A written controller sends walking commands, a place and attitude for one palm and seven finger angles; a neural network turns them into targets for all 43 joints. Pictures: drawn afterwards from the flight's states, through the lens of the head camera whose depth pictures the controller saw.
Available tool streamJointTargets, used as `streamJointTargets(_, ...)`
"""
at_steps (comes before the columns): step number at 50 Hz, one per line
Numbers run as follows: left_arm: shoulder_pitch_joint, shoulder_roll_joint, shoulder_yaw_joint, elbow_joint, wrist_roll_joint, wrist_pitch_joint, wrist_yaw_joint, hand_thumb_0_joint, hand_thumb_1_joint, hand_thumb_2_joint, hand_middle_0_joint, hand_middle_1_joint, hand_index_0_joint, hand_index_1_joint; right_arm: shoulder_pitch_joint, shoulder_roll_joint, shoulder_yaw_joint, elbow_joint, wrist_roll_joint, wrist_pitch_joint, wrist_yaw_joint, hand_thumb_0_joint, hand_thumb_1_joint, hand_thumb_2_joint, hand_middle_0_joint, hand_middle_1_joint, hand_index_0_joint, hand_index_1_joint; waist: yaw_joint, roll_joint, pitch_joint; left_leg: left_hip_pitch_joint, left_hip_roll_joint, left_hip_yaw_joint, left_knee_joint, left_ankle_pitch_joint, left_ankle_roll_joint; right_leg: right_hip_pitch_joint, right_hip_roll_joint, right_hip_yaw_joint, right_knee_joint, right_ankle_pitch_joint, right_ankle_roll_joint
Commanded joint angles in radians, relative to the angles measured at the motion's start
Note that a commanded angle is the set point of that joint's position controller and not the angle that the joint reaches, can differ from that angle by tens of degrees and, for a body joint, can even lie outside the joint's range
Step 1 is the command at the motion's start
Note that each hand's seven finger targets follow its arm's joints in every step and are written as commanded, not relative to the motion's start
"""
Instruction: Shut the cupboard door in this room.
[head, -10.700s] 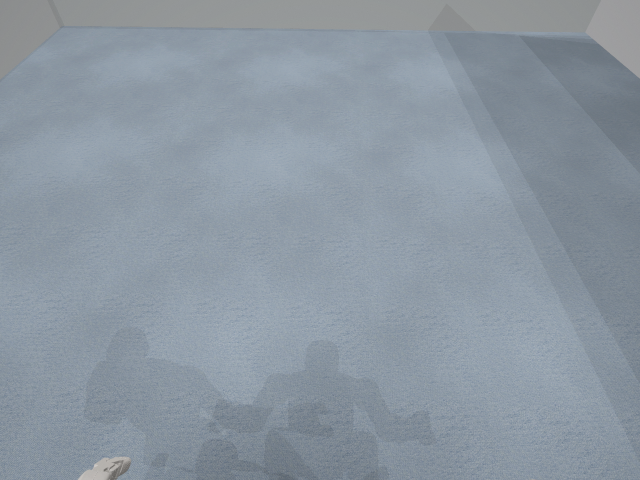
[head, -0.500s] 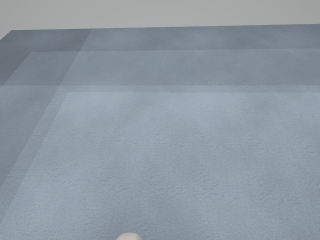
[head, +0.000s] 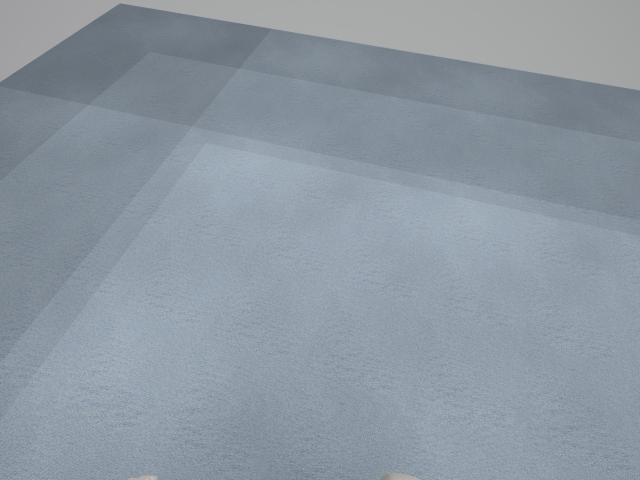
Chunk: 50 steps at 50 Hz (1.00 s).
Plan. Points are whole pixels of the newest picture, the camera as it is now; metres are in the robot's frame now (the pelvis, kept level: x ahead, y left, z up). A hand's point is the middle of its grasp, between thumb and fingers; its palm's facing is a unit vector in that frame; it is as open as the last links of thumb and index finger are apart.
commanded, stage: turn or walk to find it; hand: left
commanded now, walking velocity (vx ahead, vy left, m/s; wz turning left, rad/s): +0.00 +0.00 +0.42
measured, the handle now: out of the picture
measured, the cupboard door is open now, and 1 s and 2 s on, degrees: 91 91 91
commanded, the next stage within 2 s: none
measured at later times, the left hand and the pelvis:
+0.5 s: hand out of the picture -0.01 +0.14 -0.15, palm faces +0.26 -0.93 -0.28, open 7.3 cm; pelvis -0.02 -0.05 +0.00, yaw +14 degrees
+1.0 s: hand out of the picture -0.06 +0.20 -0.17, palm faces +0.46 -0.85 -0.24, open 7.3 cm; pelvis -0.05 -0.03 +0.00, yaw +26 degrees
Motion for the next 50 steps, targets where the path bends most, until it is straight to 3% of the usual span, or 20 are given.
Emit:
streamJointTargets(1, -0.025, 0.056, 0.009, -0.099, -0.005, -0.03, 0.007, 0.0, 0.9, 0.9, -0.2, -0.3, -0.2, -0.3, 0.06, -0.215, -0.06, -0.051, -0.01, -0.003, -0.009, 0.0, -0.9, -0.9, 0.2, 0.3, 0.2, 0.3, -0.035, 0.17, -0.104, 0.11, 0.256, -0.286, -0.088, 0.415, 0.143, 0.001, 0.02, 0.002, -0.138, -0.025, -0.008)
streamJointTargets(4, 0.027, 0.058, 0.011, -0.092, -0.009, -0.039, 0.01, 0.0, 0.9, 0.9, -0.2, -0.3, -0.2, -0.3, 0.044, -0.212, -0.065, -0.06, -0.01, 0.001, -0.006, 0.0, -0.9, -0.9, 0.2, 0.3, 0.2, 0.3, -0.013, 0.169, -0.126, 0.048, 0.221, -0.309, -0.046, 0.416, 0.121, 0.13, 0.053, -0.016, -0.319, 0.057, -0.022)
streamJointTargets(6, 0.095, 0.083, 0.018, -0.077, -0.009, -0.054, 0.015, 0.0, 0.9, 0.9, -0.2, -0.3, -0.2, -0.3, 0.035, -0.188, -0.064, -0.064, 0.0, 0.001, -0.003, 0.0, -0.9, -0.9, 0.2, 0.3, 0.2, 0.3, 0.025, 0.111, -0.154, -0.055, 0.165, -0.281, 0.03, 0.304, 0.062, 0.318, 0.025, -0.006, -0.565, 0.232, -0.031)
streamJointTargets(7, 0.118, 0.148, 0.029, -0.075, 0.003, -0.063, 0.022, 0.0, 0.9, 0.9, -0.2, -0.3, -0.2, -0.3, 0.05, -0.138, -0.057, -0.073, 0.01, -0.001, 0.003, 0.0, -0.9, -0.9, 0.2, 0.3, 0.2, 0.3, 0.032, -0.046, -0.166, -0.223, 0.083, -0.191, 0.154, 0.079, -0.001, 0.463, -0.139, 0.143, -0.641, 0.238, -0.077)
streamJointTargets(8, 0.121, 0.217, 0.042, -0.081, 0.014, -0.065, 0.025, 0.0, 0.9, 0.9, -0.2, -0.3, -0.2, -0.3, 0.035, -0.093, -0.048, -0.103, 0.008, -0.002, 0.007, 0.0, -0.9, -0.9, 0.2, 0.3, 0.2, 0.3, 0.044, -0.259, -0.124, -0.36, -0.047, -0.032, 0.363, -0.308, -0.061, 0.453, -0.366, 0.354, -0.677, 0.335, -0.192)
streamJointTargets(9, 0.102, 0.207, 0.046, -0.097, 0.001, -0.067, 0.026, 0.0, 0.9, 0.9, -0.2, -0.3, -0.2, -0.3, 0.037, -0.15, -0.065, -0.09, -0.006, 0.02, 0.002, 0.0, -0.9, -0.9, 0.2, 0.3, 0.2, 0.3, 0.047, -0.285, -0.103, -0.321, 0.0, -0.084, 0.544, -0.359, -0.058, 0.285, -0.404, 0.37, -0.718, 0.26, -0.241)
streamJointTargets(11, 0.0, 0.146, 0.031, -0.117, 0.002, -0.059, 0.026, 0.0, 0.9, 0.9, -0.2, -0.3, -0.2, -0.3, 0.041, -0.139, -0.07, -0.053, -0.008, 0.035, 0.012, 0.0, -0.9, -0.9, 0.2, 0.3, 0.2, 0.3, -0.007, -0.115, -0.007, -0.324, 0.029, -0.076, 0.731, -0.246, -0.059, 0.177, -0.305, 0.238, -0.715, 0.193, -0.226)
streamJointTargets(12, -0.034, 0.119, 0.021, -0.123, 0.002, -0.063, 0.023, 0.0, 0.9, 0.9, -0.2, -0.3, -0.2, -0.3, 0.074, -0.127, -0.066, -0.032, -0.009, 0.038, 0.019, 0.0, -0.9, -0.9, 0.2, 0.3, 0.2, 0.3, -0.032, -0.096, 0.004, -0.324, 0.037, -0.056, 0.765, -0.181, -0.07, 0.177, -0.251, 0.138, -0.691, 0.236, -0.197)
streamJointTargets(14, -0.012, 0.097, 0.015, -0.119, 0.0, -0.072, 0.02, 0.0, 0.9, 0.9, -0.2, -0.3, -0.2, -0.3, 0.108, -0.12, -0.062, -0.015, -0.008, 0.04, 0.021, 0.0, -0.9, -0.9, 0.2, 0.3, 0.2, 0.3, -0.028, -0.145, -0.02, -0.33, 0.043, -0.031, 0.789, -0.122, -0.091, 0.222, -0.215, 0.057, -0.677, 0.323, -0.18)
streamJointTargets(21, 0.119, 0.119, 0.024, -0.062, 0.009, -0.074, 0.024, 0.0, 0.9, 0.9, -0.2, -0.3, -0.2, -0.3, 0.024, -0.111, -0.047, -0.017, -0.004, 0.039, 0.019, 0.0, -0.9, -0.9, 0.2, 0.3, 0.2, 0.3, 0.025, -0.144, -0.054, -0.322, 0.073, 0.011, 0.638, -0.182, -0.117, 0.353, -0.263, 0.028, -0.634, 0.519, -0.213)
streamJointTargets(27, 0.173, 0.161, 0.032, -0.02, 0.017, -0.064, 0.021, 0.0, 0.9, 0.9, -0.2, -0.3, -0.2, -0.3, -0.053, -0.093, -0.024, -0.035, 0.009, 0.023, 0.016, 0.0, -0.9, -0.9, 0.2, 0.3, 0.2, 0.3, 0.059, -0.191, -0.099, -0.204, 0.059, 0.086, 0.363, -0.256, -0.097, 0.4, -0.283, -0.006, -0.559, 0.71, -0.237)
streamJointTargets(29, 0.154, 0.175, 0.038, -0.015, 0.017, -0.06, 0.021, 0.0, 0.9, 0.9, -0.2, -0.3, -0.2, -0.3, -0.034, -0.095, -0.021, -0.034, 0.012, 0.016, 0.013, 0.0, -0.9, -0.9, 0.2, 0.3, 0.2, 0.3, 0.045, -0.207, -0.117, -0.146, 0.058, 0.105, 0.262, -0.237, -0.085, 0.394, -0.296, -0.024, -0.526, 0.712, -0.231)
streamJointTargets(31, 0.131, 0.173, 0.038, -0.01, 0.011, -0.055, 0.019, 0.0, 0.9, 0.9, -0.2, -0.3, -0.2, -0.3, 0.007, -0.103, -0.021, -0.025, 0.01, 0.007, 0.012, 0.0, -0.9, -0.9, 0.2, 0.3, 0.2, 0.3, 0.013, -0.168, -0.124, -0.024, 0.053, 0.13, 0.082, -0.095, -0.073, 0.331, -0.276, -0.07, -0.462, 0.64, -0.179)
streamJointTargets(32, 0.124, 0.164, 0.038, -0.011, 0.003, -0.049, 0.016, 0.0, 0.9, 0.9, -0.2, -0.3, -0.2, -0.3, 0.037, -0.129, -0.027, -0.019, 0.007, 0.0, 0.014, 0.0, -0.9, -0.9, 0.2, 0.3, 0.2, 0.3, -0.014, -0.113, -0.13, 0.094, 0.074, 0.115, -0.04, 0.035, -0.059, 0.24, -0.252, -0.111, -0.39, 0.542, -0.13)
streamJointTargets(33, 0.14, 0.119, 0.034, -0.032, -0.003, -0.042, 0.012, 0.0, 0.9, 0.9, -0.2, -0.3, -0.2, -0.3, 0.063, -0.214, -0.046, -0.024, -0.001, -0.011, 0.013, 0.0, -0.9, -0.9, 0.2, 0.3, 0.2, 0.3, -0.028, 0.105, -0.164, 0.24, 0.245, -0.107, -0.104, 0.226, 0.012, 0.055, -0.157, -0.165, -0.219, 0.287, -0.062)
streamJointTargets(34, 0.106, 0.064, 0.011, -0.069, -0.002, -0.037, 0.008, 0.0, 0.9, 0.9, -0.2, -0.3, -0.2, -0.3, 0.102, -0.295, -0.062, -0.023, -0.002, -0.005, 0.009, 0.0, -0.9, -0.9, 0.2, 0.3, 0.2, 0.3, -0.049, 0.309, -0.131, 0.261, 0.442, -0.311, -0.122, 0.53, 0.135, -0.123, -0.061, -0.156, -0.038, -0.204, -0.013)
streamJointTargets(35, 0.035, 0.078, 0.004, -0.083, 0.006, -0.022, 0.016, 0.0, 0.9, 0.9, -0.2, -0.3, -0.2, -0.3, 0.131, -0.289, -0.061, -0.003, -0.002, -0.003, -0.002, 0.0, -0.9, -0.9, 0.2, 0.3, 0.2, 0.3, -0.076, 0.254, -0.123, 0.187, 0.448, -0.307, -0.118, 0.508, 0.18, -0.107, -0.059, -0.058, 0.069, -0.215, -0.017)
streamJointTargets(38, 0.034, 0.085, 0.016, -0.05, 0.001, -0.026, 0.005, 0.0, 0.9, 0.9, -0.2, -0.3, -0.2, -0.3, 0.006, -0.224, -0.042, -0.031, -0.003, -0.009, -0.016, 0.0, -0.9, -0.9, 0.2, 0.3, 0.2, 0.3, -0.019, 0.184, -0.071, 0.151, 0.32, -0.172, -0.087, 0.541, 0.146, -0.132, -0.052, -0.008, 0.157, -0.047, -0.009)
streamJointTargets(40, 0.061, 0.083, 0.016, -0.035, 0.0, -0.028, 0.001, 0.0, 0.9, 0.9, -0.2, -0.3, -0.2, -0.3, -0.009, -0.213, -0.039, -0.042, 0.0, -0.016, -0.015, 0.0, -0.9, -0.9, 0.2, 0.3, 0.2, 0.3, -0.006, 0.144, -0.086, 0.151, 0.285, -0.13, -0.087, 0.561, 0.129, -0.101, -0.041, -0.012, 0.141, -0.003, -0.002)
streamJointTargets(50, -0.011, 0.062, 0.009, -0.095, -0.005, -0.031, 0.006, 0.0, 0.9, 0.9, -0.2, -0.3, -0.2, -0.3, 0.033, -0.219, -0.06, -0.054, -0.009, -0.003, -0.006, 0.0, -0.9, -0.9, 0.2, 0.3, 0.2, 0.3, -0.032, 0.179, -0.087, 0.096, 0.255, -0.241, -0.071, 0.464, 0.137, 0.018, 0.018, -0.02, -0.147, -0.021, -0.005)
